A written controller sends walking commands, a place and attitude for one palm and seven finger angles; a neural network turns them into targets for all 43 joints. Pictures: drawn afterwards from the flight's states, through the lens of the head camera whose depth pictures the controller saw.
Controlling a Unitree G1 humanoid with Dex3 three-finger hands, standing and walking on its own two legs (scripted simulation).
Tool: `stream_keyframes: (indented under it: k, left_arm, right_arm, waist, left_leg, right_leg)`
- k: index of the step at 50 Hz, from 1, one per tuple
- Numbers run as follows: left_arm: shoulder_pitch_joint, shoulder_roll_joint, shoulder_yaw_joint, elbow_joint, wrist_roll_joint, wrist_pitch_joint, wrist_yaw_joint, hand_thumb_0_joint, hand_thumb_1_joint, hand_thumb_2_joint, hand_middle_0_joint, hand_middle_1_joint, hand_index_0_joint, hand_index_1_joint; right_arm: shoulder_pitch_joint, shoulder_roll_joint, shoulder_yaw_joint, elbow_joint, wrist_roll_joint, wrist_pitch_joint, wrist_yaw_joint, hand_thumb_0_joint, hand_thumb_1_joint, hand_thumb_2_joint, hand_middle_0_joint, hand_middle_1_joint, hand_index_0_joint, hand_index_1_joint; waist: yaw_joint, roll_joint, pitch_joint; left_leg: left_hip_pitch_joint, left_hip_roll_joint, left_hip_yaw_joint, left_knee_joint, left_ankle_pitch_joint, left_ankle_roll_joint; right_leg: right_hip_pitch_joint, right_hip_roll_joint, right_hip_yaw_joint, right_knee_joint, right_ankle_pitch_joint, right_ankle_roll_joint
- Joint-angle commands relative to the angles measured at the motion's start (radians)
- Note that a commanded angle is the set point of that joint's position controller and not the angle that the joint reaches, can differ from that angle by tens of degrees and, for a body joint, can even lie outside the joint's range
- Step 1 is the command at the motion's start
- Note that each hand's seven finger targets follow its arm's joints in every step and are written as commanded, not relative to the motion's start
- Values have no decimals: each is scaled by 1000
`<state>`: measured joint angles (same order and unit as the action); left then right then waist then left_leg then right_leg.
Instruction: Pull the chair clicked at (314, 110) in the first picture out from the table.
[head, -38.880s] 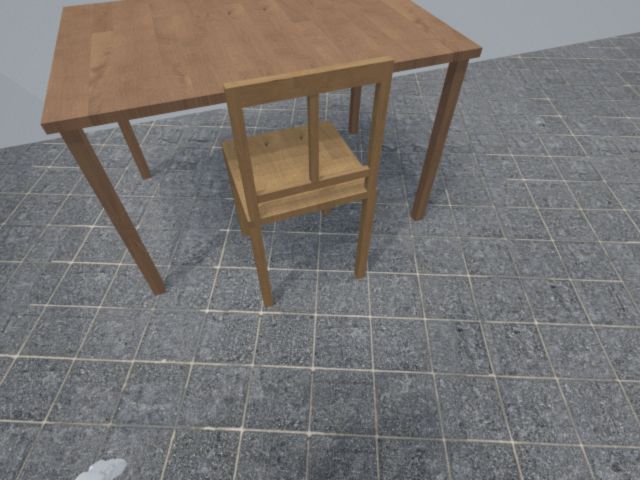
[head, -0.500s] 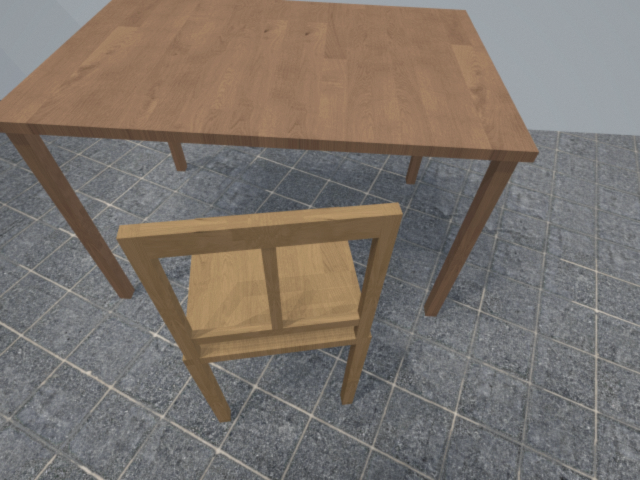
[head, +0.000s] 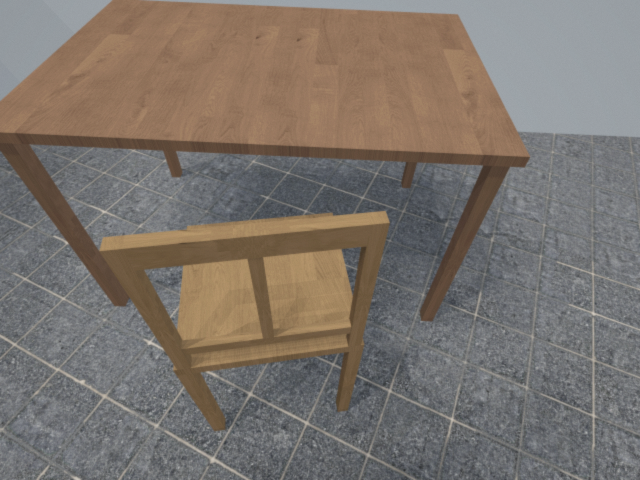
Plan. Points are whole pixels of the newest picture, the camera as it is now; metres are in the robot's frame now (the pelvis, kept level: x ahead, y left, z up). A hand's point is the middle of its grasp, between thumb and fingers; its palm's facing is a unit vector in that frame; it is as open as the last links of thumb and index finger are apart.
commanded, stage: look again from close up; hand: left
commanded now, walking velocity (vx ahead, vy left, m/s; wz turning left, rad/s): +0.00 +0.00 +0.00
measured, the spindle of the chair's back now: (262, 298) +0.41 +0.13 -0.10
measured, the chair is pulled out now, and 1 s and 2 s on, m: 0.17 0.17 0.17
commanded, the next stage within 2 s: shuffle to correct the standing spot in 0.42 s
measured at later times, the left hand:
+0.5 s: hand out of the picture -0.02 +0.16 -0.18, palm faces +0.02 -0.98 -0.18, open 7.4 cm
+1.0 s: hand out of the picture -0.05 +0.14 -0.18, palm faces +0.11 -0.97 -0.21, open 7.4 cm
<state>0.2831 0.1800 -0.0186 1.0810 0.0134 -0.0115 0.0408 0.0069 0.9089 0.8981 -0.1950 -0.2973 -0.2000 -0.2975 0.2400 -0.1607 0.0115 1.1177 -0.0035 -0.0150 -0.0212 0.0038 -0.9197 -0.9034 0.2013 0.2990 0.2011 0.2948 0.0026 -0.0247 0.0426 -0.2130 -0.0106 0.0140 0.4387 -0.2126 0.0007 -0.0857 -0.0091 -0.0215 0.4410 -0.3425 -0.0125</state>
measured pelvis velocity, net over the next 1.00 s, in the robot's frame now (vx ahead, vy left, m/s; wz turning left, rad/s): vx -0.01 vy -0.04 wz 0.10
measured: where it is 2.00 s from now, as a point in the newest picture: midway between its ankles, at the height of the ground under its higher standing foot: outside the picture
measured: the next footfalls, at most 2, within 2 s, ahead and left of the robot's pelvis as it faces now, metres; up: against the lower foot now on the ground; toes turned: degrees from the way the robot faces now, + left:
right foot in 1.36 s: +0.07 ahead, -0.20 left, +0.00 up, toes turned +13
left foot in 1.62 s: +0.03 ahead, -0.04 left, +0.00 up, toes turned +17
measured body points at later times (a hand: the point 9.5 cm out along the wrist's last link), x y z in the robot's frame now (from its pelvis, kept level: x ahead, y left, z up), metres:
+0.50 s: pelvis +0.00 +0.00 +0.00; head +0.01 +0.00 +0.45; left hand -0.02 +0.22 -0.16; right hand +0.02 -0.23 -0.16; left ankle +0.01 +0.12 -0.74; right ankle -0.07 -0.11 -0.74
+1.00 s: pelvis -0.01 -0.04 -0.01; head +0.02 -0.03 +0.44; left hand -0.05 +0.19 -0.16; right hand +0.01 -0.26 -0.17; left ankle +0.01 +0.12 -0.74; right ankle -0.07 -0.11 -0.74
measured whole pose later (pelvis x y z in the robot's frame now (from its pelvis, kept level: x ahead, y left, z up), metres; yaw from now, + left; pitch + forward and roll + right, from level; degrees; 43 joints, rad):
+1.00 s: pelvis -0.01 -0.04 -0.01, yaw +6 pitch +0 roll +0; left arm 0.35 0.17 0.01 1.04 0.02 0.03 0.03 0.01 0.91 0.90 -0.19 -0.30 -0.20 -0.30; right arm 0.27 -0.14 -0.02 1.11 -0.01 0.02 -0.03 0.00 -0.91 -0.90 0.20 0.30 0.20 0.30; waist -0.01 -0.01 0.05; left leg -0.31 0.01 -0.11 0.54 -0.23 -0.03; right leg -0.12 0.03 -0.14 0.49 -0.38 -0.07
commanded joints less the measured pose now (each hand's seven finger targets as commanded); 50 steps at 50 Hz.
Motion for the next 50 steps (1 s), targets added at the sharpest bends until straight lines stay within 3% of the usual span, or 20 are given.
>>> stream_keyframes:
  k: [1, 9, 16, 25, 26, 31, 35, 36, 39, 42, 45, 47, 49, 50]
  left_arm:
    - [88, 101, 20, -19, -1, -14, 3, 0, 900, 900, -200, -300, -200, -300]
    - [102, 97, 20, -12, -1, -16, 6, 0, 900, 900, -200, -300, -200, -300]
    - [112, 87, 19, -8, -1, -14, 5, 0, 900, 900, -200, -300, -200, -300]
    - [114, 82, 19, -5, -1, -13, 5, 0, 900, 900, -200, -300, -200, -300]
    - [116, 80, 19, -6, -1, -12, 4, 0, 900, 900, -200, -300, -200, -300]
    - [128, 69, 20, 2, -3, -3, -1, 0, 900, 900, -200, -300, -200, -300]
    - [135, 66, 25, -3, 0, 7, -1, 0, 900, 900, -200, -300, -200, -300]
    - [135, 65, 27, -5, 1, 12, -4, 0, 900, 900, -200, -300, -200, -300]
    - [154, 63, 31, -16, 4, 19, -5, 0, 900, 900, -200, -300, -200, -300]
    - [161, 60, 36, -27, 6, 23, -6, 0, 900, 900, -200, -300, -200, -300]
    - [169, 65, 45, -43, 8, 27, -6, 0, 900, 900, -200, -300, -200, -300]
    - [173, 74, 50, -55, 10, 31, -6, 0, 900, 900, -200, -300, -200, -300]
    - [174, 96, 58, -70, 13, 36, -4, 0, 900, 900, -200, -300, -200, -300]
    - [164, 105, 61, -82, 15, 38, -2, 0, 900, 900, -200, -300, -200, -300]
  right_arm:
    - [38, -101, -17, -33, 3, -19, -10, 0, -900, -900, 200, 300, 200, 300]
    - [46, -104, -16, -25, 3, -18, -11, 0, -900, -900, 200, 300, 200, 300]
    - [43, -93, -15, -22, 4, -16, -12, 0, -900, -900, 200, 300, 200, 300]
    - [49, -98, -16, -22, 3, -17, -12, 0, -900, -900, 200, 300, 200, 300]
    - [48, -91, -14, -20, 5, -16, -12, 0, -900, -900, 200, 300, 200, 300]
    - [49, -94, -20, -17, 1, -10, -11, 0, -900, -900, 200, 300, 200, 300]
    - [60, -109, -33, -19, -4, -4, -13, 0, -900, -900, 200, 300, 200, 300]
    - [56, -109, -35, -18, -3, -2, -15, 0, -900, -900, 200, 300, 200, 300]
    - [69, -125, -47, -24, -7, 3, -18, 0, -900, -900, 200, 300, 200, 300]
    - [76, -129, -55, -28, -9, 7, -21, 0, -900, -900, 200, 300, 200, 300]
    - [85, -123, -60, -35, -11, 13, -23, 0, -900, -900, 200, 300, 200, 300]
    - [81, -109, -61, -44, -12, 17, -23, 0, -900, -900, 200, 300, 200, 300]
    - [78, -82, -58, -57, -12, 21, -25, 0, -900, -900, 200, 300, 200, 300]
    - [76, -68, -58, -62, -12, 25, -27, 0, -900, -900, 200, 300, 200, 300]
  waist:
    - [11, -10, 6]
    - [8, 6, -9]
    - [10, 3, 30]
    - [9, 13, 22]
    - [12, 20, 48]
    - [5, 11, 53]
    - [0, 54, 35]
    - [3, 55, 65]
    - [1, 69, 21]
    - [2, 83, 22]
    - [2, 56, 8]
    - [5, 2, 25]
    - [8, -99, 22]
    - [6, -138, 33]
  left_leg:
    - [64, 94, -77, -40, 245, 35]
    - [81, 96, -77, -38, 267, 33]
    - [67, 95, -81, -48, 240, 34]
    - [71, 95, -90, -53, 228, 34]
    - [56, 94, -88, -62, 206, 35]
    - [36, 107, -127, -70, 142, 44]
    - [11, 129, -179, -80, 134, 58]
    - [-16, 134, -195, -94, 105, 65]
    - [-14, 150, -235, -93, 106, 78]
    - [-40, 153, -246, -77, 115, 84]
    - [-79, 136, -219, -24, 136, 74]
    - [-140, 103, -162, 43, 129, 58]
    - [-185, 41, -59, 178, 88, 33]
    - [-209, 23, -10, 267, -4, 25]
  right_leg:
    - [-78, -102, 73, -96, 290, -8]
    - [-69, -106, 72, -96, 307, -8]
    - [-81, -100, 71, -114, 279, -8]
    - [-84, -101, 65, -115, 237, -9]
    - [-90, -96, 67, -126, 216, -10]
    - [-95, -83, 21, -112, 111, 2]
    - [-87, -71, -12, -68, 93, 4]
    - [-91, -62, -22, -65, 72, 3]
    - [-89, -56, -36, -35, 67, 1]
    - [-88, -51, -41, -28, 64, -3]
    - [-61, -57, -36, -37, 88, -13]
    - [-39, -76, -20, -62, 106, -25]
    - [-22, -143, 31, -102, 172, -69]
    - [-34, -194, 59, -128, 225, -99]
